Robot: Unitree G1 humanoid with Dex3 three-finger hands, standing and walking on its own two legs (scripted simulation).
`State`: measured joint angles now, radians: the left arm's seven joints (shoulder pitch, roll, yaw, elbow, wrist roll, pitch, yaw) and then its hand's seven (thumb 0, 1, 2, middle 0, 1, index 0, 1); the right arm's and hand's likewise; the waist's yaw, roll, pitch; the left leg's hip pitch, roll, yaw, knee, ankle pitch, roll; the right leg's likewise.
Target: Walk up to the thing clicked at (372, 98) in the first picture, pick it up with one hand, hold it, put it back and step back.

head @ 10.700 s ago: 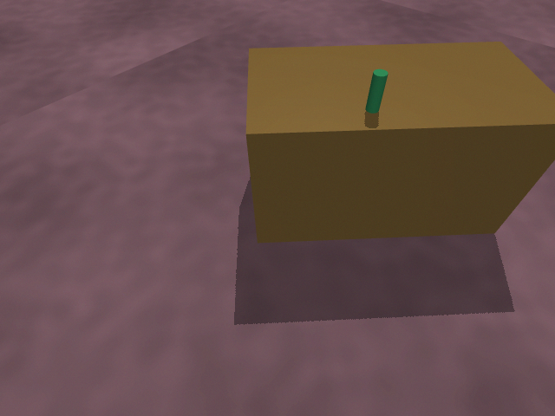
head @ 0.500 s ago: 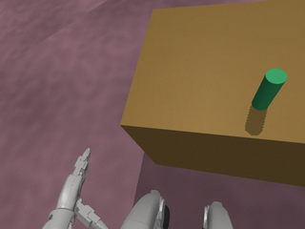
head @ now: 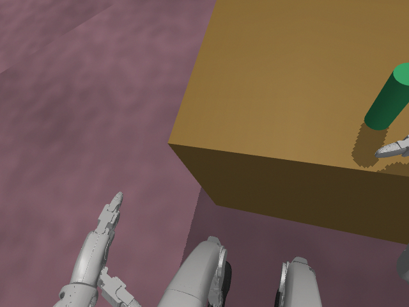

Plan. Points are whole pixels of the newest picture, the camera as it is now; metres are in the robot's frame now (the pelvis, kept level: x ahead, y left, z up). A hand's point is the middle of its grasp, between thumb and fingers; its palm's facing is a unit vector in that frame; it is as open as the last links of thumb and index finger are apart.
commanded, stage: close in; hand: right
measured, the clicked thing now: (391, 100) +0.51 -0.21 +0.02
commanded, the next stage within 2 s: rest palm in 0.14 s
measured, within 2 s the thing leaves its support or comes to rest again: leaves its support in 1.64 s
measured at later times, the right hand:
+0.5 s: hand (381, 113) +0.49 -0.20 +0.01, palm faces +0.14 +0.99 +0.03, open 17.5 cm
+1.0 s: hand (388, 98) +0.52 -0.21 +0.02, palm faces +0.14 +0.99 +0.01, open 16.1 cm
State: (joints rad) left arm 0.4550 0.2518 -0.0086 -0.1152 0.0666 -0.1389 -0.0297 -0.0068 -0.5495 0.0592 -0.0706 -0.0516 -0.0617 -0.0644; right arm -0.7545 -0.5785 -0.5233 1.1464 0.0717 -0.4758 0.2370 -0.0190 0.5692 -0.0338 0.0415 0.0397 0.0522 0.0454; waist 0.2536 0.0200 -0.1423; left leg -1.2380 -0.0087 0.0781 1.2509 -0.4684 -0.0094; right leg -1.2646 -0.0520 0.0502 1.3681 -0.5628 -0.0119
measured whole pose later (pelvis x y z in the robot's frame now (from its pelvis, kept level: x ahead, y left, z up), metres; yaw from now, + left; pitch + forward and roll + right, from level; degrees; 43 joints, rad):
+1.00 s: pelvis +0.02 +0.00 +0.01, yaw +0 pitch +26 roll +5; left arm 0.43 0.25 0.04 -0.10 0.08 -0.06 -0.04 -0.01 -0.57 0.08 -0.06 -0.04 -0.04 -0.06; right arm -0.77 -0.52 -0.50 1.15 0.02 -0.49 0.14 -0.02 0.52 -0.08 0.34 0.19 0.33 0.20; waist 0.26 0.01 -0.15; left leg -1.19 -0.01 0.07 1.21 -0.48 -0.01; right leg -1.20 -0.06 0.04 1.31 -0.57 -0.01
